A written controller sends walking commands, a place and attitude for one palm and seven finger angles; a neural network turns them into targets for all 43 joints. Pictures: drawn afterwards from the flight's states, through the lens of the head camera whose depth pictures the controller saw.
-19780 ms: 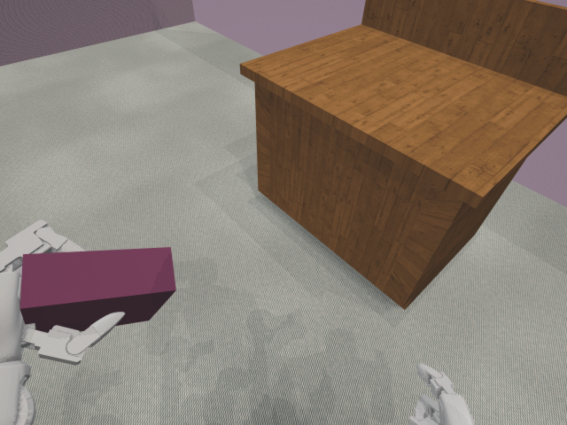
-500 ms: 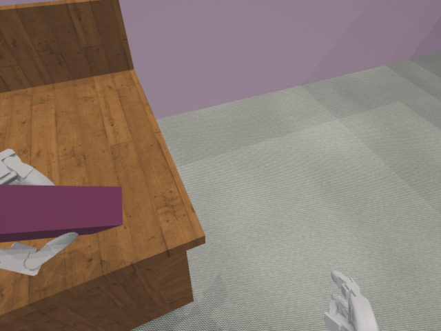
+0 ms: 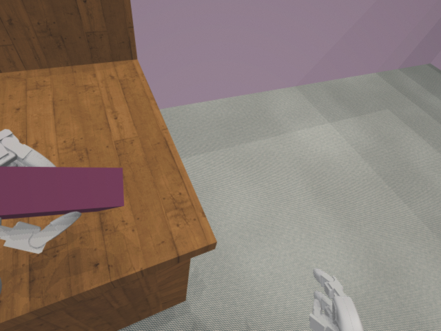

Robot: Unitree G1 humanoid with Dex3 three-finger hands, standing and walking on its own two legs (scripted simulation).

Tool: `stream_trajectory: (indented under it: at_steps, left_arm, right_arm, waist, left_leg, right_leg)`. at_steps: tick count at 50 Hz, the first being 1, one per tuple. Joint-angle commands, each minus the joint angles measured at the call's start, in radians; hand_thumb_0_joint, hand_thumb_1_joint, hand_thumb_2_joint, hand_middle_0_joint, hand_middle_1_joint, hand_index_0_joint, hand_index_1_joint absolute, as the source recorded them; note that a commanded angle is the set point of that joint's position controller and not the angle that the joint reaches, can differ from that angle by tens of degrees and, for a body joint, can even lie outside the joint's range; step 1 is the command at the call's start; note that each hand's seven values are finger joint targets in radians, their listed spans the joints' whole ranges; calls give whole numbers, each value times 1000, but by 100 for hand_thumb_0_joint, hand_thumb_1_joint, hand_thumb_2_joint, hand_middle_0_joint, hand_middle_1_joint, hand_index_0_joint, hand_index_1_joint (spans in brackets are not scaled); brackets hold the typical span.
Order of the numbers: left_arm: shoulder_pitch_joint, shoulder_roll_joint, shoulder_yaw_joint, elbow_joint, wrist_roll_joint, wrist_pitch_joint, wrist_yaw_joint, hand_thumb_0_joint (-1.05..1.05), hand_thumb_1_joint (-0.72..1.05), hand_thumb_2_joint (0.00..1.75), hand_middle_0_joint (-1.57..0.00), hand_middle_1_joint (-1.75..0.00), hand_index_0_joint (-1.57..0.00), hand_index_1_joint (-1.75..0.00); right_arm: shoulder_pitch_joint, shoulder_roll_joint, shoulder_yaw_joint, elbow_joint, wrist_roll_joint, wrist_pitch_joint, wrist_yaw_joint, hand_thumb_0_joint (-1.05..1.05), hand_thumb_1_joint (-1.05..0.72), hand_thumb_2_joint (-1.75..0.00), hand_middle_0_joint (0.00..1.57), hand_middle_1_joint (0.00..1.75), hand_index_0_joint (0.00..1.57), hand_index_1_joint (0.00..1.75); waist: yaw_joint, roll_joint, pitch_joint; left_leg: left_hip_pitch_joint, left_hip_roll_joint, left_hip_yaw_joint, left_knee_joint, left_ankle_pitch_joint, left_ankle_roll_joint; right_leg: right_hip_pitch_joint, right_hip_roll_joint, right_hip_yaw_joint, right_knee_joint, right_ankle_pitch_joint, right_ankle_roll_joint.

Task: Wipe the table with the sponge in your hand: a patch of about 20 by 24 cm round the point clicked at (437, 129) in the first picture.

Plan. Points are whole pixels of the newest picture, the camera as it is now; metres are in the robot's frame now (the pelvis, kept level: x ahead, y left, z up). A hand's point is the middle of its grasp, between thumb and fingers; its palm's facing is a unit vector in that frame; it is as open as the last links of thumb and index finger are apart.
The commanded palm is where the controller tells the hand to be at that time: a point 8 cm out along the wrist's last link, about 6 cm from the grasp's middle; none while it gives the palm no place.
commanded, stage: come to a stop and stand still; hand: left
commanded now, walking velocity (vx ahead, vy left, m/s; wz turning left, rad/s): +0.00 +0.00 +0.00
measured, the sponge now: (75, 193) +0.25 +0.23 +0.15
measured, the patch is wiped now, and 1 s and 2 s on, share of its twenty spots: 0.00 0.00 0.00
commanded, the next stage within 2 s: look again from close up in 0.30 s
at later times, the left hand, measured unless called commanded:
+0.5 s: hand (33, 199) +0.22 +0.26 +0.18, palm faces +0.40 -0.85 -0.35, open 9.1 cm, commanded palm +0.17 +0.29 +0.18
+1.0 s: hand (53, 221) +0.21 +0.24 +0.16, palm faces +0.40 -0.85 -0.35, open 9.1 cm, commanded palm +0.16 +0.26 +0.18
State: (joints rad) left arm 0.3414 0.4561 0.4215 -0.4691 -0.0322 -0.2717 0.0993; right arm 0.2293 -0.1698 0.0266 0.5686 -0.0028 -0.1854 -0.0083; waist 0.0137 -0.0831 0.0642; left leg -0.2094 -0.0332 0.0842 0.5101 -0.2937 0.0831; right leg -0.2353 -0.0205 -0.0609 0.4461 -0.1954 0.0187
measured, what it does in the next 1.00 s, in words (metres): stands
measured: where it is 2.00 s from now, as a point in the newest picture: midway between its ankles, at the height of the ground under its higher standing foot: outside the picture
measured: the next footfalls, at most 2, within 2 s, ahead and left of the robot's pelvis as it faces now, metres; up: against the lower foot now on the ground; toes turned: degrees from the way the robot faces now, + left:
none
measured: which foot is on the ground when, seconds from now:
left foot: down 0.00-1.00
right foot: down 0.00-1.00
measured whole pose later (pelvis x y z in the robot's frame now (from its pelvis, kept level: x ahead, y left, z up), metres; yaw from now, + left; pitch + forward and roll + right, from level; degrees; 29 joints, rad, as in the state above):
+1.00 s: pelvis -0.01 -0.01 +0.00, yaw +0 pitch -2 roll -1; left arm 0.43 0.34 0.34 -0.40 -0.03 -0.21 0.11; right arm 0.23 -0.20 0.01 0.58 0.00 -0.10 -0.04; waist 0.02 -0.01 0.02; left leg -0.17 -0.02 0.09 0.45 -0.26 0.07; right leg -0.19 0.00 -0.06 0.39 -0.16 0.00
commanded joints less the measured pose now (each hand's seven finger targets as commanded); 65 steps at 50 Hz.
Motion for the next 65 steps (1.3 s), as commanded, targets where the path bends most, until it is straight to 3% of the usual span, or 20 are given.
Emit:
stream_trajectory:
  at_steps: [1,3,7,11,15,20,22,26,29,32,36,38,41,45,49,53,56,63,64,65]
  left_arm:
    - [66,11,6,-160,-21,-56,5,0,10,130,-120,-160,-120,-160]
    - [67,15,-4,-151,-16,-43,2,0,10,130,-120,-160,-120,-160]
    - [-4,34,6,-182,-11,-29,8,0,10,130,-120,-160,-120,-160]
    - [-104,118,57,-322,-4,-32,22,0,10,130,-120,-160,-120,-160]
    - [-73,95,44,-340,-8,-33,31,0,10,130,-120,-160,-120,-160]
    - [5,47,35,-245,-13,-22,32,0,10,130,-120,-160,-120,-160]
    - [52,16,19,-163,-15,-8,27,0,10,130,-120,-160,-120,-160]
    - [34,23,19,-127,-16,6,27,0,10,130,-120,-160,-120,-160]
    - [-24,36,13,-174,-11,2,30,0,10,130,-120,-160,-120,-160]
    - [-87,54,12,-255,-6,-8,37,0,10,130,-120,-160,-120,-160]
    - [-76,79,34,-291,-1,-16,47,0,10,130,-120,-160,-120,-160]
    - [-53,61,24,-279,-2,-22,48,0,10,130,-120,-160,-120,-160]
    - [15,49,38,-192,-5,-11,47,0,10,130,-120,-160,-120,-160]
    - [42,14,9,-104,-9,1,36,0,10,130,-120,-160,-120,-160]
    - [5,18,-1,-109,-8,9,30,0,10,130,-120,-160,-120,-160]
    - [-68,51,5,-224,-2,0,40,0,10,130,-120,-160,-120,-160]
    - [-66,68,25,-248,0,2,46,0,10,130,-120,-160,-120,-160]
    - [10,37,18,-198,-6,6,47,0,10,130,-120,-160,-120,-160]
    - [-1064,861,585,-432,165,-86,39,0,10,130,-120,-160,-120,-160]
    - [-478,220,184,191,46,-48,-16,0,10,130,-120,-160,-120,-160]
  right_arm:
    - [-58,-148,-66,-140,13,-46,10,0,-90,-90,20,30,20,30]
    - [-43,-162,-73,-134,12,-27,13,0,-90,-90,20,30,20,30]
    - [-70,-161,-69,-142,10,4,1,0,-90,-90,20,30,20,30]
    - [-110,-148,-62,-164,7,12,-12,0,-90,-90,20,30,20,30]
    - [-107,-144,-64,-166,2,7,-9,0,-90,-90,20,30,20,30]
    - [-91,-149,-69,-154,7,18,-7,0,-90,-90,20,30,20,30]
    - [-85,-146,-65,-147,8,31,-8,0,-90,-90,20,30,20,30]
    - [-97,-146,-65,-155,15,44,-21,0,-90,-90,20,30,20,30]
    - [-102,-148,-65,-163,13,45,-29,0,-90,-90,20,30,20,30]
    - [-118,-148,-60,-167,7,32,-37,0,-90,-90,20,30,20,30]
    - [-120,-145,-63,-164,9,12,-38,0,-90,-90,20,30,20,30]
    - [-108,-148,-67,-160,8,9,-35,0,-90,-90,20,30,20,30]
    - [-101,-146,-67,-152,9,14,-35,0,-90,-90,20,30,20,30]
    - [-84,-152,-70,-148,13,28,-32,0,-90,-90,20,30,20,30]
    - [-93,-155,-69,-153,13,34,-35,0,-90,-90,20,30,20,30]
    - [-110,-151,-64,-160,9,25,-40,0,-90,-90,20,30,20,30]
    - [-112,-146,-62,-157,8,21,-41,0,-90,-90,20,30,20,30]
    - [-97,-148,-67,-152,11,28,-35,0,-90,-90,20,30,20,30]
    - [16,-179,-48,-119,-47,-21,-32,0,-90,-90,20,30,20,30]
    - [-76,-65,-16,-63,-6,-14,-33,0,-90,-90,20,30,20,30]
  waist:
    - [6,149,-195]
    - [1,134,-183]
    - [-1,148,-163]
    - [8,237,-184]
    - [14,245,-211]
    - [5,183,-195]
    - [3,147,-171]
    - [4,110,-128]
    - [5,112,-128]
    - [7,157,-140]
    - [13,199,-155]
    - [12,202,-154]
    - [12,160,-140]
    - [6,92,-105]
    - [4,58,-94]
    - [7,131,-124]
    - [8,136,-135]
    - [7,151,-143]
    - [8,64,15]
    - [6,98,-183]
  left_leg:
    - [41,146,-133,-91,562,-131]
    - [45,163,-146,-96,619,-144]
    - [42,170,-148,-122,579,-155]
    - [98,173,-151,-125,608,-165]
    - [101,175,-149,-105,607,-155]
    - [36,151,-142,-104,502,-165]
    - [7,150,-138,-122,442,-163]
    - [-39,144,-134,-161,267,-138]
    - [-72,141,-144,-183,165,-110]
    - [-78,133,-155,-194,100,-91]
    - [-48,129,-151,-182,118,-88]
    - [-56,131,-158,-184,136,-88]
    - [-52,131,-147,-181,150,-96]
    - [-79,129,-140,-182,77,-71]
    - [-72,126,-141,-184,45,-60]
    - [-50,123,-146,-184,55,-54]
    - [-41,122,-147,-180,68,-59]
    - [-35,134,-147,-183,137,-67]
    - [-180,131,-76,-42,208,-50]
    - [-4,89,-124,-97,223,-47]
  right_leg:
    - [142,-30,46,14,297,-45]
    - [126,-26,36,18,268,-40]
    - [101,-22,31,29,182,-41]
    - [86,-16,30,50,128,-43]
    - [129,-20,30,28,142,-51]
    - [188,-32,44,-5,256,-57]
    - [182,-34,45,-18,240,-53]
    - [171,-41,68,-41,202,-46]
    - [196,-46,79,-48,163,-41]
    - [205,-45,86,-48,128,-42]
    - [201,-47,100,-45,145,-47]
    - [211,-44,97,-41,154,-50]
    - [197,-48,98,-57,158,-50]
    - [169,-60,124,-94,107,-48]
    - [141,-61,141,-123,51,-45]
    - [160,-62,141,-112,61,-49]
    - [169,-63,144,-108,77,-51]
    - [191,-57,130,-86,151,-53]
    - [25,-43,118,-117,161,-2]
    - [10,-110,126,-75,125,-85]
